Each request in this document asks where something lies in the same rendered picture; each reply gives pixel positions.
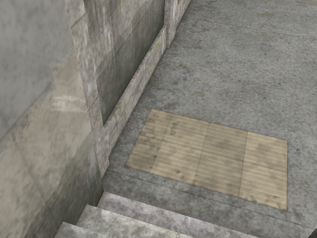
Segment stairs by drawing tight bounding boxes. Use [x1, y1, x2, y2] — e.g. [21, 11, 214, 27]
[54, 191, 260, 238]

